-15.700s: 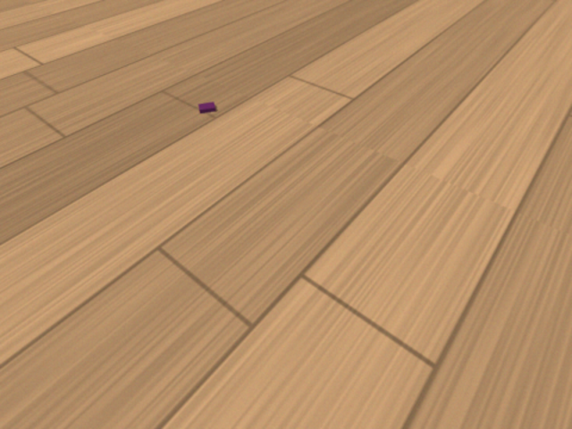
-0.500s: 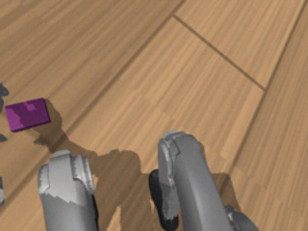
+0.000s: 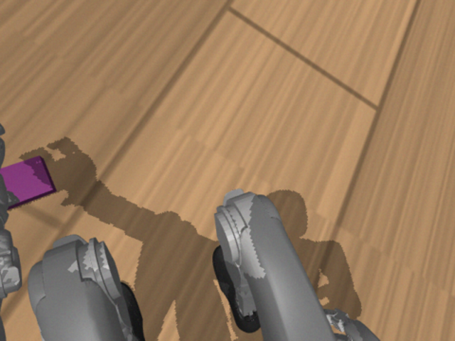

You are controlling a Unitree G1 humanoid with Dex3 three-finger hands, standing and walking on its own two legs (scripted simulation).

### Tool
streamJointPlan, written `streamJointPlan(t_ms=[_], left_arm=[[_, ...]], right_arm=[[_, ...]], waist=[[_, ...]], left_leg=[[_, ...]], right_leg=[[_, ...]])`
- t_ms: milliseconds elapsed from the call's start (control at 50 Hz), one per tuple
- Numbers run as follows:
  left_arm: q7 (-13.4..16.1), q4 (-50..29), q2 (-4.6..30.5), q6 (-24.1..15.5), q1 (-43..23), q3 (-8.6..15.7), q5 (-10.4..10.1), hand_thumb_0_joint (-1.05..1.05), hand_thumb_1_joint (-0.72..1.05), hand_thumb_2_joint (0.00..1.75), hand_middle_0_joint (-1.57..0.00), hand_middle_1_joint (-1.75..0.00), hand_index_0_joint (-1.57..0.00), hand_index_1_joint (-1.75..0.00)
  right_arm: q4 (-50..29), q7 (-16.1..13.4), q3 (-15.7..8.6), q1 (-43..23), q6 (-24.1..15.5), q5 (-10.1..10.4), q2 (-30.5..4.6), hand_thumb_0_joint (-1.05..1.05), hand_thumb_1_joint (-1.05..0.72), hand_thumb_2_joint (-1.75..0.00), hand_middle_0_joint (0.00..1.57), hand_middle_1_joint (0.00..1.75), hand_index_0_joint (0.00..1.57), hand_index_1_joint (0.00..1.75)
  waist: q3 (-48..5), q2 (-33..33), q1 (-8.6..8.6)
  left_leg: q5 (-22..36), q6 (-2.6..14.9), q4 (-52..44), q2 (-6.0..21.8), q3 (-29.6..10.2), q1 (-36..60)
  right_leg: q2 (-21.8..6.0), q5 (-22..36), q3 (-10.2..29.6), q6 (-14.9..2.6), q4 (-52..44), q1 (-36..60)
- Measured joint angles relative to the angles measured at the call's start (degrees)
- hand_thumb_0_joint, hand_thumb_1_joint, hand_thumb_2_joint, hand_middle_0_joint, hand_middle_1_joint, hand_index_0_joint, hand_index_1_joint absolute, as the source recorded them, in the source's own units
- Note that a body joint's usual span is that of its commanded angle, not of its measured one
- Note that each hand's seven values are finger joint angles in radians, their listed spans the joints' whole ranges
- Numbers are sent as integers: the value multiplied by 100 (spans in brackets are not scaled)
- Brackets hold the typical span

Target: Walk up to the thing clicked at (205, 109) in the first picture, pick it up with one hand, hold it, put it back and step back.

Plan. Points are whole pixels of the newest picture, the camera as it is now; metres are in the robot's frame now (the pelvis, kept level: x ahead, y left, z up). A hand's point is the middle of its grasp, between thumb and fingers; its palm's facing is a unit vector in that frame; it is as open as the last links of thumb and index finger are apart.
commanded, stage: approach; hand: left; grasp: from above
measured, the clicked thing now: (20, 183) +0.46 +0.31 -0.30
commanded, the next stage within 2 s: close in in 0.04 s
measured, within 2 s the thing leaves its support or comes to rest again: neither
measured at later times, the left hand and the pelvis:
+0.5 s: hand (8, 183) +0.44 +0.30 -0.22, palm faces -0.41 -0.12 -0.90, open 14.3 cm; pelvis +0.00 +0.00 -0.01, yaw -1 degrees
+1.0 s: hand (10, 186) +0.44 +0.31 -0.25, palm faces -0.45 -0.18 -0.87, open 14.3 cm; pelvis +0.01 +0.01 -0.02, yaw -3 degrees
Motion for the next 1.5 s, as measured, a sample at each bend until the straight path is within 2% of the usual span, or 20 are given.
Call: streamJointPlan(t_ms=[80,140,200,260,320,420,520,560,640,740,880,960,1020,1120,1220,1340,1440,1500], left_arm=[[-397,-355,129,-230,247,-40,-121,1,-45,92,-18,-93,-18,-92],[-559,-542,201,-468,271,-284,-95,1,-47,93,-17,-94,-17,-94],[-564,-612,176,-707,259,-532,-28,0,-49,94,-15,-95,-15,-95],[-411,-516,107,-900,221,-645,139,0,-51,95,-13,-96,-14,-96],[-135,-294,47,-1014,170,-627,376,0,-52,97,-12,-96,-12,-96],[431,198,120,-1001,14,-327,769,0,-54,99,-10,-95,-10,-96],[869,750,294,-779,-245,-232,893,0,-54,100,-9,-95,-8,-96],[956,914,369,-691,-328,-221,862,0,-54,100,-9,-95,-8,-96],[1011,972,553,-585,-390,-1,733,0,-53,99,-9,-95,-8,-97],[908,1035,789,-517,-325,225,493,0,-52,98,-9,-97,-8,-97],[643,975,1010,-706,-151,176,270,0,-53,98,-8,-98,-8,-98],[636,921,1093,-929,-96,105,287,0,-53,98,-8,-98,-8,-98],[718,917,1085,-1064,-63,28,397,0,-53,98,-8,-97,-7,-98],[1025,956,990,-1125,-12,-151,612,0,-54,99,-9,-96,-7,-98],[1418,1059,854,-958,-11,-318,736,0,-54,99,-9,-96,-7,-97],[1616,1209,787,-602,-151,-406,594,0,-54,98,-9,-96,-7,-97],[1515,1287,990,-417,-309,-91,426,0,-55,99,-9,-96,-7,-98],[1322,1333,1142,-378,-364,-30,299,0,-56,100,-9,-96,-6,-99]], right_arm=[[24,-27,-29,32,13,-4,34,0,-90,-89,21,30,20,30],[77,-62,-104,20,11,-23,63,0,-90,-89,21,30,20,30],[136,-97,-166,-35,30,-29,82,0,-90,-89,21,30,20,30],[141,-114,-177,-118,36,-42,87,0,-90,-89,21,30,20,30],[107,-110,-141,-217,30,-73,84,0,-90,-89,21,30,20,30],[11,-35,-58,-397,-93,-198,50,0,-90,-89,21,30,20,30],[7,64,65,-482,-224,-335,15,0,-90,-90,20,30,20,30],[12,110,129,-469,-308,-378,-4,0,-90,-90,20,30,20,30],[-8,173,279,-387,-439,-441,-38,0,-90,-90,20,30,20,30],[31,226,390,-230,-554,-518,-45,0,-90,-90,21,30,20,30],[91,248,553,-136,-590,-601,-47,0,-90,-90,21,30,20,30],[79,260,642,-196,-596,-643,-50,0,-90,-90,21,30,20,30],[56,278,668,-253,-609,-677,-60,0,-90,-90,21,30,20,30],[22,327,702,-392,-672,-731,-107,0,-90,-90,21,30,20,30],[50,417,668,-582,-802,-750,-136,0,-90,-90,21,30,20,30],[6,561,633,-700,-1001,-698,-173,0,-90,-90,20,30,20,30],[-71,639,674,-677,-1141,-644,-219,0,-91,-90,20,30,20,30],[-47,638,696,-635,-1165,-636,-231,0,-91,-90,20,30,20,30]], waist=[[64,-67,182],[54,-122,325],[11,-183,421],[-34,-252,419],[-85,-325,339],[-17,-418,108],[129,-472,-93],[214,-486,-158],[421,-512,-243],[567,-519,-310],[682,-550,-291],[734,-624,-264],[726,-679,-246],[666,-742,-224],[610,-765,-214],[646,-794,-249],[725,-850,-335],[775,-847,-380]], left_leg=[[25,-25,3,-58,0,16],[37,-46,15,-119,-17,-5],[2,-45,32,-153,-37,2],[-50,-45,42,-177,-57,41],[-93,-49,56,-182,-83,68],[-92,-47,134,-167,-135,52],[-26,-36,236,-139,-165,-62],[-10,-33,284,-127,-177,-98],[-12,-33,360,-97,-216,-121],[-94,-55,441,-68,-279,-107],[-218,-88,507,-71,-384,-26],[-252,-93,553,-80,-456,22],[-271,-90,594,-90,-503,49],[-290,-61,644,-98,-556,78],[-284,-11,651,-87,-564,75],[-241,45,604,-77,-524,44],[-236,39,591,-80,-527,30],[-246,21,608,-98,-549,15]], right_leg=[[-51,-31,-3,-20,28,48],[-101,-78,-21,-30,40,82],[-127,-144,-41,-24,39,140],[-147,-215,-61,-20,30,218],[-147,-253,-85,-27,25,260],[-115,-216,-121,-9,65,243],[-67,-104,-132,16,139,106],[-47,-68,-136,25,178,59],[-3,-20,-159,43,224,10],[37,-42,-201,40,266,-1],[49,-127,-284,32,276,93],[60,-144,-340,46,268,175],[67,-157,-376,57,268,233],[81,-167,-418,82,253,316],[102,-153,-427,108,211,355],[105,-123,-402,136,151,354],[102,-117,-404,143,141,336],[91,-135,-421,142,158,327]])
